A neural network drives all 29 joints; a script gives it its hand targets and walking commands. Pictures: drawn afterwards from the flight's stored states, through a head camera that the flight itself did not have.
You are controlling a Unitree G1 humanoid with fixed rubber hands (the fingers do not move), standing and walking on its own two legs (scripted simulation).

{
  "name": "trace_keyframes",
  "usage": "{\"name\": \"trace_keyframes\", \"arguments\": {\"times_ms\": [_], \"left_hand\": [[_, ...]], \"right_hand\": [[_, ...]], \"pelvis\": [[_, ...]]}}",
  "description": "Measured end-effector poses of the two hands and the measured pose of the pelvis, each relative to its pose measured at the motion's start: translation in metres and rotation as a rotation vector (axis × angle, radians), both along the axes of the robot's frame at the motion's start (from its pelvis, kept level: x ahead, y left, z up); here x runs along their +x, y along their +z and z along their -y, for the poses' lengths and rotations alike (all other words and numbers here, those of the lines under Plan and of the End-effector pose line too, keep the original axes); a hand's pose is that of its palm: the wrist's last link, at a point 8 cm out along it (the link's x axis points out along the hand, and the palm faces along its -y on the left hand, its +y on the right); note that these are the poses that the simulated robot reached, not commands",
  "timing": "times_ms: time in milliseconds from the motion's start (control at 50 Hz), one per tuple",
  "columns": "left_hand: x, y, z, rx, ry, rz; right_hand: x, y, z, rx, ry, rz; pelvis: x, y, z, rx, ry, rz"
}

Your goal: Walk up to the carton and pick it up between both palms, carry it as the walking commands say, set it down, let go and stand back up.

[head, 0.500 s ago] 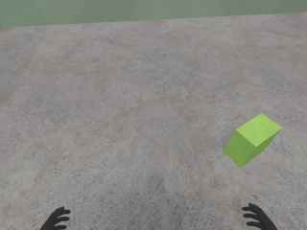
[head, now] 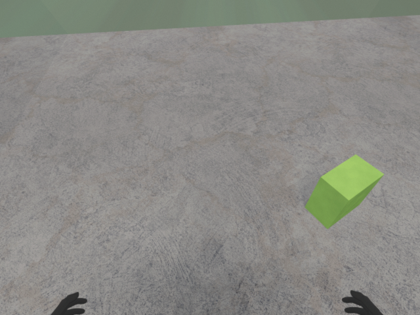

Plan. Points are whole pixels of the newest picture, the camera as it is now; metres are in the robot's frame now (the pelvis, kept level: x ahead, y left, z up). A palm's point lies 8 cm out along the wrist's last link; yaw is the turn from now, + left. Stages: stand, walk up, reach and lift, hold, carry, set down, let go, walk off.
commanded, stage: stand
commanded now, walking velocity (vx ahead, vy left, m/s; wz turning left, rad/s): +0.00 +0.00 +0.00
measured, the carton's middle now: (341, 192) +0.80 -0.68 -0.62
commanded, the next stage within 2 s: walk up in 1.46 s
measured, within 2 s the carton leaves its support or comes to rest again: neither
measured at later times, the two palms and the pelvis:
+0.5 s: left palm out of the picture +0.12 +0.30 -0.07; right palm out of the picture +0.11 -0.31 -0.08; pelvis +0.00 +0.00 +0.02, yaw +0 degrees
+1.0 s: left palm out of the picture +0.10 +0.30 -0.07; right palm out of the picture +0.09 -0.31 -0.08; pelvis +0.00 +0.00 +0.03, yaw +0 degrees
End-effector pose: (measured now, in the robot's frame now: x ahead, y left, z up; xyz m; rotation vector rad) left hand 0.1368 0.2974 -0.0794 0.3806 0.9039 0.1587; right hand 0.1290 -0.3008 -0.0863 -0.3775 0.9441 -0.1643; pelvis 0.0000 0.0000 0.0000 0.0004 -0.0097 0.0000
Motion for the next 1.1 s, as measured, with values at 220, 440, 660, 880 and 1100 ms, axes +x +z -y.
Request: {"name": "trace_keyframes", "arguments": {"times_ms": [220,440,660,880,1100], "left_hand": [[-0.008,0.001,-0.004,0.002,0.018,-0.05],[-0.015,0.005,-0.004,-0.003,0.034,-0.094],[-0.023,0.007,-0.004,-0.004,0.052,-0.137],[-0.031,0.009,-0.005,0.001,0.068,-0.166],[-0.035,0.009,-0.004,0.003,0.077,-0.186]], "right_hand": [[-0.008,0.002,0.005,-0.003,-0.019,-0.046],[-0.018,0.005,0.006,0.004,-0.04,-0.094],[-0.027,0.007,0.007,0.012,-0.059,-0.134],[-0.033,0.007,0.01,0.014,-0.075,-0.159],[-0.037,0.007,0.013,0.014,-0.085,-0.178]], "pelvis": [[0.0,0.008,0.0,0.0,-0.002,0.012],[0.0,0.017,0.001,0.001,-0.003,0.024],[-0.001,0.025,0.002,0.001,-0.002,0.031],[-0.002,0.029,0.003,0.002,-0.002,0.035],[-0.001,0.031,0.005,0.002,-0.003,0.033]]}}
